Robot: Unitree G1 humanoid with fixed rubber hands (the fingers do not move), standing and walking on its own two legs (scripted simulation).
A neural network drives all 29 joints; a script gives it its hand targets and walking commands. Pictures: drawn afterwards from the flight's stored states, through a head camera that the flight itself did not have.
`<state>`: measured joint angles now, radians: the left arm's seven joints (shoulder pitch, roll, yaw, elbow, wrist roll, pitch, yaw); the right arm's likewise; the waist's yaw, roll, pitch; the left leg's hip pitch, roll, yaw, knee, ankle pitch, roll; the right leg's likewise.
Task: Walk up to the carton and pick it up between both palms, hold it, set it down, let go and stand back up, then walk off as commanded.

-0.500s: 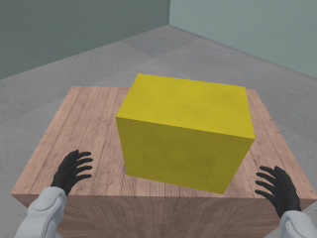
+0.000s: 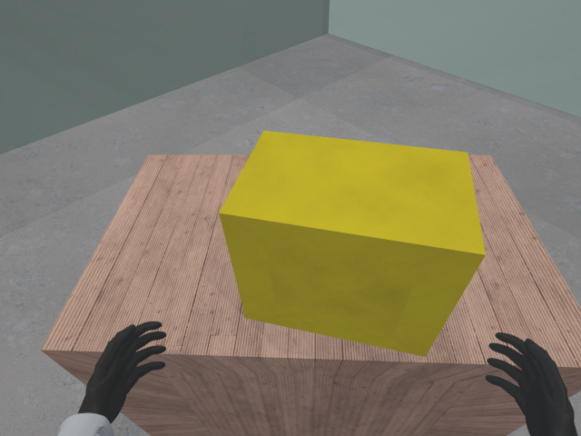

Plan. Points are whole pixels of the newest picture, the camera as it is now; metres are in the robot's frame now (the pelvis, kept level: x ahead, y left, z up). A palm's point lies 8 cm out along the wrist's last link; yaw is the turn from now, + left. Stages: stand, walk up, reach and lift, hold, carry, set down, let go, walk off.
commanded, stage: set down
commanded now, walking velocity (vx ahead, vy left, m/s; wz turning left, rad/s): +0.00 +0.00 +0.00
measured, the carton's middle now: (344, 244) +0.39 -0.07 +0.05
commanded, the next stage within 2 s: let go in 1.64 s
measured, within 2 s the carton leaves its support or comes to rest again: neither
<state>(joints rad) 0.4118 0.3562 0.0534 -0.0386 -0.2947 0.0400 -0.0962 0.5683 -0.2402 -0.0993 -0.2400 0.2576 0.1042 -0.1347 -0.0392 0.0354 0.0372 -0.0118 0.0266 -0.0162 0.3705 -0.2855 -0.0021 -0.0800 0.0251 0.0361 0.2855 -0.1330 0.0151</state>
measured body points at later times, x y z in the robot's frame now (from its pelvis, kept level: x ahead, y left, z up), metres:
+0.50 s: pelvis -0.01 +0.00 +0.00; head -0.02 +0.00 +0.44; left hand +0.16 +0.24 -0.01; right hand +0.14 -0.25 +0.00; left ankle -0.05 +0.12 -0.75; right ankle +0.02 -0.13 -0.75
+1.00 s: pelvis -0.01 +0.00 +0.00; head -0.01 +0.01 +0.45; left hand +0.15 +0.24 -0.06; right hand +0.15 -0.23 -0.05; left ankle -0.05 +0.12 -0.75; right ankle +0.02 -0.13 -0.75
